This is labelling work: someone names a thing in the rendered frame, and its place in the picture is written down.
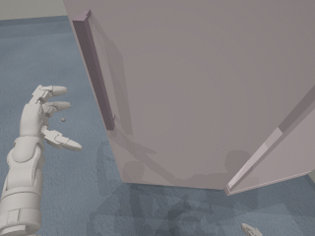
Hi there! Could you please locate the right robot hand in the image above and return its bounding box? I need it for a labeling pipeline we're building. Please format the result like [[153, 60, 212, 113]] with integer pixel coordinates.
[[241, 223, 263, 236]]

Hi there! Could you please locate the left robot hand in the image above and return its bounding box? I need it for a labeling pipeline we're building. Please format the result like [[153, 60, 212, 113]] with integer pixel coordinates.
[[20, 85, 83, 151]]

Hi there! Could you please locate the left robot forearm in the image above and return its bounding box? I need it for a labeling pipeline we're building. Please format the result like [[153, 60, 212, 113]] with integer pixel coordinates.
[[0, 136, 45, 236]]

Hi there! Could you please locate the handle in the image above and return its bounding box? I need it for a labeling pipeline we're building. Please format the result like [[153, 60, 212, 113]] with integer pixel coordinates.
[[72, 9, 115, 131]]

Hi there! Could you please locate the fridge door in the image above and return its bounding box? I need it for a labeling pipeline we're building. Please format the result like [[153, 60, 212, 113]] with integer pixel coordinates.
[[63, 0, 315, 190]]

